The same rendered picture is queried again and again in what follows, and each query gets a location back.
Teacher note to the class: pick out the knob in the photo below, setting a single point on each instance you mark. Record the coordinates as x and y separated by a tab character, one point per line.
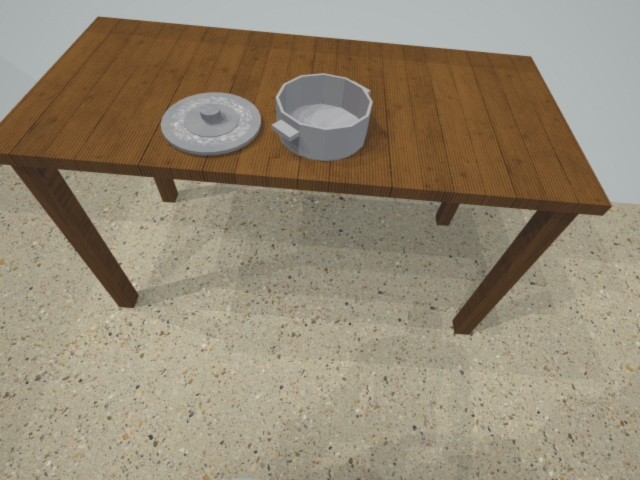
210	112

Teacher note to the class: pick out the lid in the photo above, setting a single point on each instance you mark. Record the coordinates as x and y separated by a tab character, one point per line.
183	127

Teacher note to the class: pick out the pot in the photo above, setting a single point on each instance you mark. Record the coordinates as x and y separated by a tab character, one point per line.
322	117

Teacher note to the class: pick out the table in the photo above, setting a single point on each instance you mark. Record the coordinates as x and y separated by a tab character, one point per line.
446	125

